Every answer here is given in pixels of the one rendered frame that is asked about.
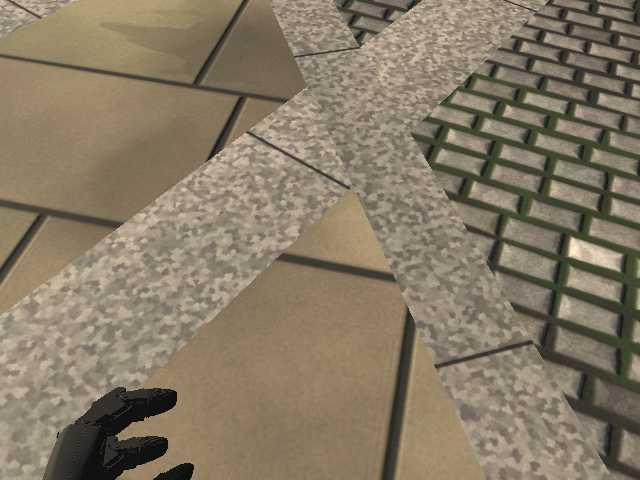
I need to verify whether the robot left hand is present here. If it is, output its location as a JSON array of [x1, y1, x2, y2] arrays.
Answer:
[[42, 387, 194, 480]]

